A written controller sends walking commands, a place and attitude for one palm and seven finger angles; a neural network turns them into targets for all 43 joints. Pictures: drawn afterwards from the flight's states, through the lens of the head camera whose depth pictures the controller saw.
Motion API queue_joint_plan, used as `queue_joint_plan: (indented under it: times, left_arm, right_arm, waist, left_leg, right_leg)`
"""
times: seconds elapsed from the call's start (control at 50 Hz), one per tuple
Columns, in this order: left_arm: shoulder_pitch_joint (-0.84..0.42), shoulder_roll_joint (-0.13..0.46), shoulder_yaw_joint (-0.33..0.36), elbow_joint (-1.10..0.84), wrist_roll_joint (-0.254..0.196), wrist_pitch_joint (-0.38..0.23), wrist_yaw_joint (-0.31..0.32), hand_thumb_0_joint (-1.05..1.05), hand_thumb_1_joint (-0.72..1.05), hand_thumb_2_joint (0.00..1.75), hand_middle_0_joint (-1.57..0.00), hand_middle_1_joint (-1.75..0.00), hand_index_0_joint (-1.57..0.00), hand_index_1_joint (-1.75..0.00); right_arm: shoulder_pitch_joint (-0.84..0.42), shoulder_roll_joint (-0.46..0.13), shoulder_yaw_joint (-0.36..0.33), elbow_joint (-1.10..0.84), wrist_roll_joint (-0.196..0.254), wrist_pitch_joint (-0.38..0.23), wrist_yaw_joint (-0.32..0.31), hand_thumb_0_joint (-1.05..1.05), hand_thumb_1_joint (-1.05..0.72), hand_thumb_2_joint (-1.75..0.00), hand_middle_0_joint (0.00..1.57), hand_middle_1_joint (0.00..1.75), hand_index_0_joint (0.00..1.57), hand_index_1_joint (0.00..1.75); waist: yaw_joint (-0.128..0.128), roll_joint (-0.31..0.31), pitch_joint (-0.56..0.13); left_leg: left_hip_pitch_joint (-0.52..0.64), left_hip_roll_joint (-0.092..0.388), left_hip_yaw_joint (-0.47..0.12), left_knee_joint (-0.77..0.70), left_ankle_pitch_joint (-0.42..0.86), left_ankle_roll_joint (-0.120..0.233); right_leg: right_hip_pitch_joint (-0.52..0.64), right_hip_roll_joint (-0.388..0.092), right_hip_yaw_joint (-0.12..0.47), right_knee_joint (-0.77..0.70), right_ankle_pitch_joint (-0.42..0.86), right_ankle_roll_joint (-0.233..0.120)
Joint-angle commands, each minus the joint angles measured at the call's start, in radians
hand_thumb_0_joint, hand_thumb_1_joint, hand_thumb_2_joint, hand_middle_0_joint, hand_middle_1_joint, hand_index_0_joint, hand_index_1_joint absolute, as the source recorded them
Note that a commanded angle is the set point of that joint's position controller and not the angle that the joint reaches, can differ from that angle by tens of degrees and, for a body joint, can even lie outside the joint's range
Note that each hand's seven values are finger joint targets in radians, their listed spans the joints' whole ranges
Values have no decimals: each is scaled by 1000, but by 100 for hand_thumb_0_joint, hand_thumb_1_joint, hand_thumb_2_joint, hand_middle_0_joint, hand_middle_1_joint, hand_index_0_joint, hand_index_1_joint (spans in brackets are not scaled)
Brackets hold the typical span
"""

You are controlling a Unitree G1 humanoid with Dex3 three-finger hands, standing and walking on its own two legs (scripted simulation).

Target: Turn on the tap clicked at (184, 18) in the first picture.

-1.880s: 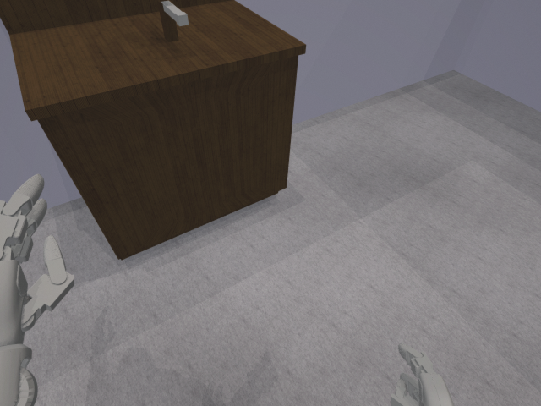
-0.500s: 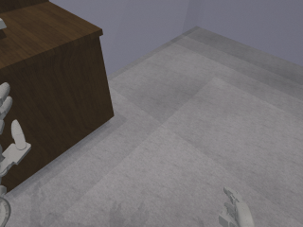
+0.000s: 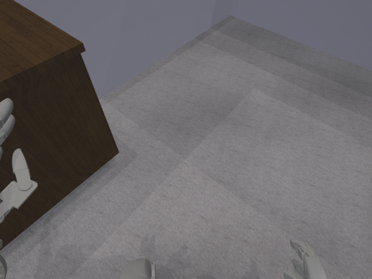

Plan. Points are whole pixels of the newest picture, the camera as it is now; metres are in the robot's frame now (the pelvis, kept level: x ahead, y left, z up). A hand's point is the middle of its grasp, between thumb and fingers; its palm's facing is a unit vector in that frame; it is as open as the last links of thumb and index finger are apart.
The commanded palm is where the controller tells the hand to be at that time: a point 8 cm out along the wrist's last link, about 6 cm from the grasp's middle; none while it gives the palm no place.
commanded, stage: turn to face it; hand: left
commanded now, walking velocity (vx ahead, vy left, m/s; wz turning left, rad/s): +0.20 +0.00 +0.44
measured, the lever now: out of the picture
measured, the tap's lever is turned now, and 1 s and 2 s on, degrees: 0 0 0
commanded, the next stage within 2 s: take the last steps up to it in 0.80 s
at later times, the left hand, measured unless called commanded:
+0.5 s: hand (35, 164) +0.25 +0.23 +0.18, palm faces +0.58 -0.67 -0.47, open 7.4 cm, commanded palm +0.19 +0.26 +0.19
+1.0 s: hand (5, 236) +0.16 +0.22 +0.19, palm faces +0.72 -0.57 -0.40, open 7.4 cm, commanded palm +0.09 +0.24 +0.19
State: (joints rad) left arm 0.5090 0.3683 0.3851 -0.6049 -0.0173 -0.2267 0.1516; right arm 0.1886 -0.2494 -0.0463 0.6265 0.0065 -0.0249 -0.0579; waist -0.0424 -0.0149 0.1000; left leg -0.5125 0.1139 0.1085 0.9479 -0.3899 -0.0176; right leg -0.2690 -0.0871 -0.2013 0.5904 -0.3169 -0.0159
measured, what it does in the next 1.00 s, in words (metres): steps to the right, turning left: left foot, then right foot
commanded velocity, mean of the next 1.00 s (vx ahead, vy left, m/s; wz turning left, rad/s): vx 0.04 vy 0.01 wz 0.41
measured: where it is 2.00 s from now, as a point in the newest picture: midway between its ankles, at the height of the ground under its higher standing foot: outside the picture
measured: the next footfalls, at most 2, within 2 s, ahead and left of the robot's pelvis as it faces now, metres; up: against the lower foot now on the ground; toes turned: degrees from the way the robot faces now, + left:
left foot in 0.08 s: +0.15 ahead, +0.13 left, +0.00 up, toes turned +11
right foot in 0.42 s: +0.17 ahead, -0.14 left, +0.00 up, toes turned +3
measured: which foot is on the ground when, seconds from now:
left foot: up 0.00-0.06, down 0.08-0.42, up 0.44-0.76, down 0.78-1.00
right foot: down 0.00-0.10, up 0.12-0.40, down 0.42-0.78, up 0.80-1.00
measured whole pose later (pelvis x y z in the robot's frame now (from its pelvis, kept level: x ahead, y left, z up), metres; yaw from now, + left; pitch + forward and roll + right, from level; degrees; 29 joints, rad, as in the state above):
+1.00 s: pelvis +0.07 -0.08 +0.00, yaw +26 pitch -1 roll -1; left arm 0.50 0.37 0.36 -0.56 -0.04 -0.18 0.16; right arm 0.22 -0.15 0.01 0.57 0.01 -0.09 -0.02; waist 0.00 0.01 0.04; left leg -0.29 0.06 0.03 0.55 -0.25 -0.01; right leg -0.38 -0.04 -0.10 0.82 -0.44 0.06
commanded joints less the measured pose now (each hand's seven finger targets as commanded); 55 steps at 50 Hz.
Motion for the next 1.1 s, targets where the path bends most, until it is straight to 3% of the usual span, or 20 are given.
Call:
queue_joint_plan:
  times: [0.0,0.04,0.08,0.1,0.14,0.22,0.36,0.38,0.4,0.42,0.52,0.64,0.72,0.76,0.78,0.9,1.0,1.04,1.06,1.08]
  left_arm:
    - [-8,164,149,-200,-11,-61,53,0,90,90,-20,-30,-20,-30]
    - [-65,169,134,-216,-7,-70,54,0,90,90,-20,-30,-20,-30]
    - [-100,165,128,-175,-18,-86,47,0,90,90,-20,-30,-20,-30]
    - [-116,211,141,-170,-5,-87,31,0,90,90,-20,-30,-20,-30]
    - [-108,193,132,-189,-3,-83,17,0,90,90,-20,-30,-20,-30]
    - [27,146,112,-275,-31,-60,6,0,90,90,-20,-30,-20,-30]
    - [-43,147,123,-157,-44,0,-1,0,90,90,-20,-30,-20,-30]
    - [-88,164,122,-150,-32,3,1,0,90,90,-20,-30,-20,-30]
    - [-114,205,128,-120,-22,15,11,0,90,90,-20,-30,-20,-30]
    - [-130,205,132,-87,-43,38,19,0,90,90,-20,-30,-20,-30]
    - [-100,174,97,-84,-7,12,24,0,90,90,-20,-30,-20,-30]
    - [-45,178,114,-192,-5,-1,59,0,90,90,-20,-30,-20,-30]
    - [-55,159,97,-233,-17,-5,67,0,90,90,-20,-30,-20,-30]
    - [-52,175,100,-251,-38,-29,63,0,90,90,-20,-30,-20,-30]
    - [-3,164,97,-160,-30,-37,44,0,90,90,-20,-30,-20,-30]
    - [-47,143,71,-208,-16,-31,15,0,90,90,-20,-30,-20,-30]
    - [-119,131,54,-102,-18,-10,17,0,90,90,-20,-30,-20,-30]
    - [-175,147,48,-54,2,-5,19,0,90,90,-20,-30,-20,-30]
    - [-200,201,75,-44,3,0,25,0,90,90,-20,-30,-20,-30]
    - [-250,221,82,-53,-13,-2,31,0,90,90,-20,-30,-20,-30]
  right_arm:
    - [-40,-31,-12,-175,-13,-64,-14,0,-90,-90,20,30,20,30]
    - [-14,-57,-32,-185,-7,-70,-29,0,-90,-90,20,30,20,30]
    - [-16,-75,-26,-197,3,-78,-17,0,-90,-90,20,30,20,30]
    - [-31,-70,-20,-180,-9,-94,-11,0,-90,-90,20,30,20,30]
    - [-29,-70,-33,-158,6,-89,2,0,-90,-90,20,30,20,30]
    - [-31,-59,-23,-178,8,-99,25,0,-90,-90,20,30,20,30]
    - [-41,-52,-2,-172,7,-109,10,0,-90,-90,20,30,20,30]
    - [-39,-42,3,-172,12,-106,8,0,-90,-90,20,30,20,30]
    - [-31,-9,10,-186,15,-96,0,0,-90,-90,20,30,20,30]
    - [-49,-34,2,-187,15,-107,-7,0,-90,-90,20,30,20,30]
    - [-117,-11,32,-179,-5,-73,-28,0,-90,-90,20,30,20,30]
    - [-89,-15,17,-221,-22,-63,-36,0,-90,-90,20,30,20,30]
    - [-27,-29,0,-230,-12,-48,-32,0,-90,-90,20,30,20,30]
    - [-41,-85,-16,-246,-4,-63,-28,0,-90,-90,20,30,20,30]
    - [-11,-71,-10,-227,-3,-74,-15,0,-90,-90,20,30,20,30]
    - [-33,-78,-14,-187,7,-115,23,0,-90,-90,20,30,20,30]
    - [-48,-75,2,-162,4,-112,4,0,-90,-90,20,30,20,30]
    - [-46,-50,6,-152,3,-100,-3,0,-90,-90,20,30,20,30]
    - [-67,-18,15,-160,0,-94,-3,0,-90,-90,20,30,20,30]
    - [-113,-69,-1,-157,-8,-113,-4,0,-90,-90,20,30,20,30]
  waist:
    - [36,-64,-226]
    - [18,84,-249]
    - [30,380,-257]
    - [26,356,-228]
    - [26,243,-232]
    - [38,322,-247]
    - [50,217,-220]
    - [51,101,-229]
    - [37,-168,-228]
    - [57,-282,-213]
    - [49,-183,-198]
    - [81,-173,-269]
    - [20,-70,-324]
    - [36,283,-291]
    - [47,314,-240]
    - [40,289,-198]
    - [48,229,-159]
    - [51,35,-141]
    - [58,-283,-113]
    - [73,-292,-95]
  left_leg:
    - [207,-50,80,-365,187,10]
    - [400,-39,28,-480,257,32]
    - [496,301,-546,-585,611,245]
    - [481,321,-624,-579,670,267]
    - [486,285,-492,-521,671,274]
    - [311,151,-249,-512,644,174]
    - [212,123,-241,-423,464,113]
    - [159,65,-190,-324,320,73]
    - [11,-69,-42,-112,42,2]
    - [-55,-118,-74,123,-192,-23]
    - [-29,-63,-51,161,-111,-45]
    - [83,-86,26,-200,-84,-17]
    - [313,-103,34,-518,186,-7]
    - [508,224,-350,-554,865,152]
    - [513,305,-445,-558,1067,223]
    - [297,138,-188,-557,620,159]
    - [113,113,-208,-577,-34,146]
    - [-26,0,-110,-328,-217,79]
    - [-172,-114,-25,-12,-213,21]
    - [-186,-96,-126,207,-123,8]
  right_leg:
    - [125,-211,101,-135,242,-84]
    - [34,-139,52,118,242,-22]
    - [-256,49,83,540,-365,58]
    - [-328,24,164,624,-334,60]
    - [-375,-6,195,601,-283,72]
    - [-152,39,102,326,-137,89]
    - [76,70,80,-90,16,98]
    - [143,-16,144,-212,166,70]
    - [214,-245,394,-245,432,-15]
    - [178,-368,486,-249,586,-93]
    - [189,-279,174,-154,815,-79]
    - [255,-293,158,-130,765,-104]
    - [194,-235,90,51,658,-25]
    - [-158,-40,60,317,-44,80]
    - [-272,7,127,429,-338,75]
    - [-114,49,104,287,-99,83]
    - [100,81,51,18,-109,80]
    - [184,-54,208,-226,-193,8]
    - [170,-307,595,-389,-323,-108]
    - [76,-404,742,-459,-360,-143]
